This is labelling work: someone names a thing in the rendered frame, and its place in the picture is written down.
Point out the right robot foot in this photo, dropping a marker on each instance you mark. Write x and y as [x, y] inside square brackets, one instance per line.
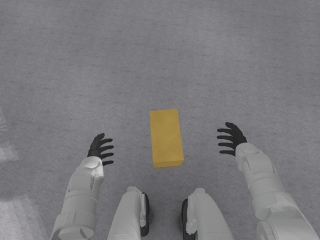
[186, 236]

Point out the robot left forearm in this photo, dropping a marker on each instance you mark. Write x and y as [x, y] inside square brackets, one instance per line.
[78, 215]

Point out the robot right thigh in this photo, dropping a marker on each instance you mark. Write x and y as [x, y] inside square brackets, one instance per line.
[211, 224]

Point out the robot left hand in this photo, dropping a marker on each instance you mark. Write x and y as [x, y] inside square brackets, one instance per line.
[96, 149]

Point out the carton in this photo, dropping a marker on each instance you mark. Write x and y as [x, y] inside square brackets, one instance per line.
[167, 150]

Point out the robot right forearm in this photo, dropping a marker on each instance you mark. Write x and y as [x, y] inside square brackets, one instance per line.
[270, 198]

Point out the robot right upper arm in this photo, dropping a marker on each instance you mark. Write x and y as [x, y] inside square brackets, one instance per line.
[284, 229]

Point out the robot right hand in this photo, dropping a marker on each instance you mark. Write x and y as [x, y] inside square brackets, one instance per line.
[237, 138]

